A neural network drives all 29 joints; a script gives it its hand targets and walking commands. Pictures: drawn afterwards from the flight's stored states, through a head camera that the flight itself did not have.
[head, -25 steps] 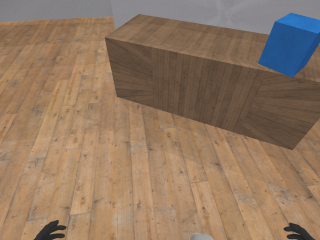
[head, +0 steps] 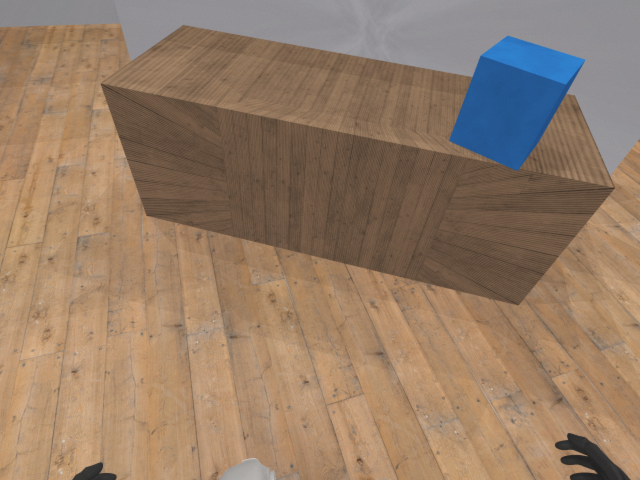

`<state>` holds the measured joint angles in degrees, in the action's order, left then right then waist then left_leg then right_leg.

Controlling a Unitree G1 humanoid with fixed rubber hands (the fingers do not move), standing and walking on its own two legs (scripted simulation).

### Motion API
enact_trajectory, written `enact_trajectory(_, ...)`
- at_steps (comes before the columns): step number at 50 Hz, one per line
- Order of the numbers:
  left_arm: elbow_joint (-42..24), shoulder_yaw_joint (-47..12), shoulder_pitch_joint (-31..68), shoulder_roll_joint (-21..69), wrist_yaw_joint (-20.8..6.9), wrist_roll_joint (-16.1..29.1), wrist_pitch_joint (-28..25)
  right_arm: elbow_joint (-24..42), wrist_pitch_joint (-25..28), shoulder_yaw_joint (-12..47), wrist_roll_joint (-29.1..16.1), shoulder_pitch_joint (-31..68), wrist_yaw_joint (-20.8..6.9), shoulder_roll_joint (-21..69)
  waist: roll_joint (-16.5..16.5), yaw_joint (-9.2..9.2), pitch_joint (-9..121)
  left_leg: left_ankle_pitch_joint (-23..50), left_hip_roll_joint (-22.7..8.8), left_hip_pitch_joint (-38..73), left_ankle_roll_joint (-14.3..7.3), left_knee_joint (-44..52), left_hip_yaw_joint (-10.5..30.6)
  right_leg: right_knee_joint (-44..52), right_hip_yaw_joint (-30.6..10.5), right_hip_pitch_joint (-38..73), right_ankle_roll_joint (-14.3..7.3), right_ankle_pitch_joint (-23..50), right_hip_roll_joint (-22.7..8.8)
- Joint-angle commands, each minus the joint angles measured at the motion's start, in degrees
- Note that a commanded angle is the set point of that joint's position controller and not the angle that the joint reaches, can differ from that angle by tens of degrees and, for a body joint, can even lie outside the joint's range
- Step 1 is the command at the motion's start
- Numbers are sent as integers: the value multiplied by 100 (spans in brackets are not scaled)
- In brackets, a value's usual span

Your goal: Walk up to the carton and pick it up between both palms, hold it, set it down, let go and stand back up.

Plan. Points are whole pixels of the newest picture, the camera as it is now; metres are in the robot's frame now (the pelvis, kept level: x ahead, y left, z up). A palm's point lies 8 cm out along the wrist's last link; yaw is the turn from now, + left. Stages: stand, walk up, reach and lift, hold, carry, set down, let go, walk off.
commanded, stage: walk up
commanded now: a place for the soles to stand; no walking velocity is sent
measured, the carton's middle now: (512, 103) +1.05 -0.55 -0.03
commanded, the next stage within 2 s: none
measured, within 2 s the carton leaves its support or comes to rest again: neither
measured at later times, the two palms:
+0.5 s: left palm (185, 392) +0.25 +0.19 -0.06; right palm out of the picture +0.19 -0.45 -0.04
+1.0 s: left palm (244, 314) +0.38 +0.13 -0.08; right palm out of the picture +0.32 -0.51 -0.05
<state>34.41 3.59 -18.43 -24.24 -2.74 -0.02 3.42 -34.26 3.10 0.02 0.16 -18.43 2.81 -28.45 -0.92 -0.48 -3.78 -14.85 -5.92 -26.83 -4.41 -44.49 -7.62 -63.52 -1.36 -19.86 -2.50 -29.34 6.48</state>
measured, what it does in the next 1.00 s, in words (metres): walks ahead: right foot, then left foot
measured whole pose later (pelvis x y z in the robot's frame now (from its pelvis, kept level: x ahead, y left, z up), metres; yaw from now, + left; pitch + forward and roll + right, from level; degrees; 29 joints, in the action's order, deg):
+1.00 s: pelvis +0.26 -0.17 +0.00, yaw -9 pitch -4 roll -3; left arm 34.4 4.4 -21.4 -23.4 -1.5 0.0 1.1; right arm -34.2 1.6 0.0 0.2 -17.9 1.2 -28.0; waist 0.8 -0.7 -4.4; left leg -12.1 -3.3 -27.1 -3.0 -42.2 -1.5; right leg -41.9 -0.7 -11.2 -2.6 -26.9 5.0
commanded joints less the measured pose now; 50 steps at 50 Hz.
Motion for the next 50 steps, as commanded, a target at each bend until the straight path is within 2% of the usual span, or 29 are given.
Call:
enact_trajectory(1,-453,476,-92,-1217,-227,-186,-70,409,173,-729,192,-472,142,-1390,665,190,-126,-3398,-1518,1342,-90,3281,2379,-770,-812,-1685,181,716,-545)
enact_trajectory(2,-347,447,-336,-1130,-263,-187,-53,427,200,-739,193,-384,125,-1397,736,141,-197,-3180,-1566,1292,175,3265,1988,-608,-854,-1707,237,895,-668)
enact_trajectory(4,-330,443,-496,-1075,-309,-98,10,510,136,-753,238,-191,91,-1381,1273,16,64,-3436,-1299,1491,69,3294,1390,-595,-606,-1700,233,1092,-519)
enact_trajectory(5,-315,430,-344,-1034,-325,-114,37,538,174,-766,238,-132,99,-1281,894,37,-70,-3290,-1380,1296,99,3395,1327,-625,-614,-1685,241,1297,-611)
enact_trajectory(7,-314,461,-230,-1069,-364,-116,60,575,165,-804,214,25,104,-1233,959,-21,-371,-3369,-1418,996,-36,3582,1000,-516,-390,-1773,320,1431,-594)
enact_trajectory(11,-520,492,90,-1207,-416,-136,66,574,106,-809,201,26,94,-1278,933,66,-579,-3666,-1638,1280,-503,3530,1023,-443,-324,-2249,387,1363,-627)
enact_trajectory(13,-651,518,188,-1184,-433,-120,132,631,99,-873,213,56,151,-1461,977,17,-566,-3685,-2042,1450,-703,3576,1253,-589,-571,-2310,352,1335,-703)
enact_trajectory(16,-628,571,170,-1209,-482,-111,127,761,114,-957,257,494,165,-1567,1029,-221,-547,-3376,-2007,1106,-703,3398,850,-361,-392,-1831,326,1429,-962)
enact_trajectory(18,-681,574,357,-1209,-494,-137,101,652,144,-922,222,253,144,-1592,972,-52,-661,-3485,-2053,1323,-741,3352,836,58,-315,-2059,340,1533,-1081)
enact_trajectory(20,-756,531,362,-1117,-490,-90,51,701,123,-916,255,364,126,-1619,1254,-117,-630,-3139,-1923,1614,-611,3016,369,1191,-77,-1750,230,1106,-1368)
enact_trajectory(22,-656,569,158,-1187,-462,-63,-41,702,90,-962,225,548,94,-1794,836,-301,-381,-3279,-1854,875,-436,2751,46,1581,129,-405,142,983,-1381)
enact_trajectory(23,-477,601,-356,-1116,-437,-60,-71,684,55,-961,237,731,96,-1810,678,-597,-128,-3335,-1854,573,-426,2086,-93,2015,197,416,115,1076,-1367)
enact_trajectory(25,87,780,-1479,-1413,-243,-37,-143,631,-29,-712,238,669,2,-1037,-989,-1061,29,-3002,-1077,-281,-228,-811,-327,2435,-187,1478,71,703,-721)
enact_trajectory(26,115,805,-1509,-1737,-112,-47,-194,756,-63,-487,189,563,-105,-470,-2266,-1027,-193,-3282,-309,-862,-122,-2689,-243,3411,-1272,942,19,-534,-749)
enact_trajectory(27,-339,821,-841,-1993,-38,37,-295,1027,-45,-474,45,474,-119,-294,-2593,-738,-353,-2822,358,-1581,83,-3664,494,4717,-3841,279,-104,-1277,-1486)
enact_trajectory(28,-466,774,-486,-1889,84,10,-355,1023,-15,-569,47,476,-120,-641,-1201,-572,-369,-1802,274,-1660,121,-3732,1092,5015,-4304,484,-290,-1228,-1852)
enact_trajectory(29,-628,819,-626,-1988,162,-28,-374,1039,-4,-722,-52,392,-107,-950,-1015,-593,61,-1487,313,-1959,220,-3807,1068,5273,-4801,1117,-393,-278,-2076)
enact_trajectory(30,-498,785,-643,-1985,254,-86,-383,813,-51,-748,-41,318,-72,-1134,-775,-567,175,-1191,105,-2061,289,-3712,1231,4890,-4402,1453,-128,511,-2067)
enact_trajectory(31,-543,687,-545,-1726,317,-89,-388,618,-46,-686,-41,15,-58,-1178,-686,-349,485,-848,-10,-1911,300,-3749,1100,4385,-3847,1830,-209,1635,-1861)
enact_trajectory(33,-494,544,-809,-1415,366,-130,-398,395,-82,-590,-23,-235,-88,-934,-456,-253,279,-693,-182,-1613,385,-3161,1091,4220,-3126,1613,97,2909,-1828)
enact_trajectory(34,-522,475,-658,-1262,387,-98,-411,441,-97,-587,-20,-110,-93,-910,-683,-250,203,-653,-156,-1554,426,-2777,1024,4243,-2928,1506,-187,2907,-1766)
enact_trajectory(35,-580,448,-644,-1108,370,-141,-425,505,-103,-558,27,-98,-102,-815,-383,-220,129,-666,-238,-1762,445,-2415,997,4134,-2779,1599,-564,3082,-1868)
enact_trajectory(39,-467,499,-1072,-1179,345,-186,-470,661,-11,-484,60,435,-175,-662,-625,-536,-51,-537,-169,-1459,310,-706,679,3956,-2251,1550,-710,3770,-1668)
enact_trajectory(43,-635,500,-580,-1233,185,-166,-404,609,11,-486,-13,330,-179,-637,-901,-402,19,235,154,13,141,105,327,3928,-1682,364,-491,2778,-1342)
enact_trajectory(45,-722,495,-192,-1227,126,-216,-321,534,-33,-572,-53,61,-153,-702,-800,-238,-276,283,219,725,208,119,434,4225,-1933,-454,-390,997,-1491)
enact_trajectory(47,-705,431,84,-1104,58,-199,-269,394,-37,-686,16,-334,-93,-855,-293,110,-289,-65,473,1842,145,479,404,3789,-1873,-1332,-460,-424,-1353)
enact_trajectory(48,-734,376,141,-976,28,-175,-293,244,-24,-740,43,-682,-62,-976,10,357,-234,-446,491,2619,26,374,600,3313,-1839,-1814,-337,-542,-1248)
enact_trajectory(49,-673,296,32,-743,30,-139,-327,251,-3,-822,107,-984,-6,-1152,556,559,-112,-1018,75,3000,-128,1177,1253,2163,-1479,-1890,-211,80,-895)
enact_trajectory(50,-709,245,-253,-647,-9,-118,-367,292,23,-924,251,-1429,53,-1608,1398,794,731,-2901,-1545,3494,-693,2034,3584,330,-735,-2235,138,-218,-208)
